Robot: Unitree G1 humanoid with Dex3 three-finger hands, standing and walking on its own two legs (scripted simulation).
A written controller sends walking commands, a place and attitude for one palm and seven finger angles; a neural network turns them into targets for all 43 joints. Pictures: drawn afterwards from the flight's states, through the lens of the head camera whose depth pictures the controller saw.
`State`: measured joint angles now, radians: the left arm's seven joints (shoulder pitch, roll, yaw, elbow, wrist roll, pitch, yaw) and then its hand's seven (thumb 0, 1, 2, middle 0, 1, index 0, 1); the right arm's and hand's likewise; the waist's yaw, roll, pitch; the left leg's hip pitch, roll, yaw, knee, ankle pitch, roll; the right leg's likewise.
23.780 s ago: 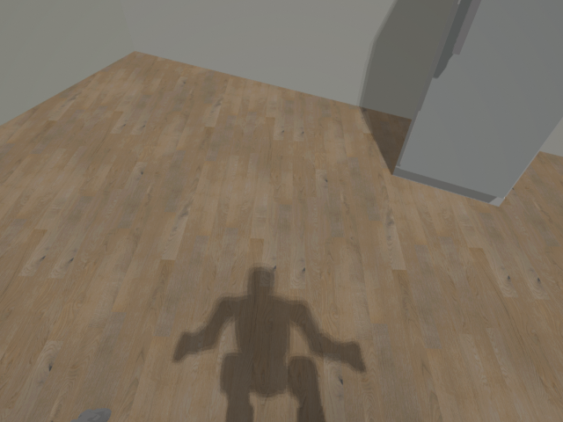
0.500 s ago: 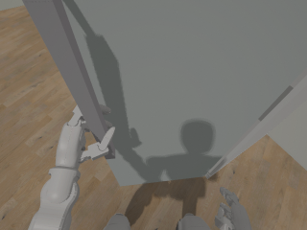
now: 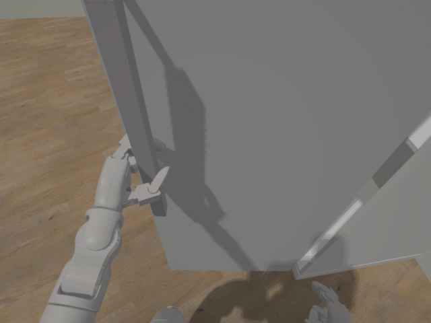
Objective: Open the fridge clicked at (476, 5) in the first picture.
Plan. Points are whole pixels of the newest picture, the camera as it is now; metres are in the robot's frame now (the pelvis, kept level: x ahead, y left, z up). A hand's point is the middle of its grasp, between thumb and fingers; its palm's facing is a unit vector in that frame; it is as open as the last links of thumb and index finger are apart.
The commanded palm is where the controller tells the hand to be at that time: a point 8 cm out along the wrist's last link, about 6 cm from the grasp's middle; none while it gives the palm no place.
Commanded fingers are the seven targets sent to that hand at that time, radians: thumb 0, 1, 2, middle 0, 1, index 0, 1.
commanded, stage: stop walking and hold the door back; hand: left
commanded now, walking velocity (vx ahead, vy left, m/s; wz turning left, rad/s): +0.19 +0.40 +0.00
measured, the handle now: (145, 135) +0.36 +0.16 +0.17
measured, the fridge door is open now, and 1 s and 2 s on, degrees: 80 72 74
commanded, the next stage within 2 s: loosen the grip on the handle in 1.20 s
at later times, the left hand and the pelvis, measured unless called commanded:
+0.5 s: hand (159, 154) +0.37 +0.15 +0.11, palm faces +0.12 -0.96 -0.23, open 6.4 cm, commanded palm +0.34 +0.21 +0.10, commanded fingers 0.00 0.90 0.90 -0.45 -1.40 -0.45 -1.40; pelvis -0.06 -0.01 -0.01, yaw +0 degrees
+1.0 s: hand (158, 156) +0.36 +0.15 +0.11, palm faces +0.01 -0.99 -0.14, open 6.3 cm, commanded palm +0.34 +0.20 +0.10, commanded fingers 0.00 0.90 0.90 -0.45 -1.40 -0.45 -1.40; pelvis -0.03 +0.04 +0.00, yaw -4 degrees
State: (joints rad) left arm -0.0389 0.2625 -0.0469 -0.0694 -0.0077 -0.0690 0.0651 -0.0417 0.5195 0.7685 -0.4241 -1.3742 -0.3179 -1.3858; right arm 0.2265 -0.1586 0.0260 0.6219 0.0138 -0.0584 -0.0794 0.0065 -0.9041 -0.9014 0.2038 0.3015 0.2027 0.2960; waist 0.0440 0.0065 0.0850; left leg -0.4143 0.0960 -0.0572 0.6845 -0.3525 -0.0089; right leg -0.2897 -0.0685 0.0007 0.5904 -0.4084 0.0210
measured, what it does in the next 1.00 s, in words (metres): steps on the spot: left foot, then right foot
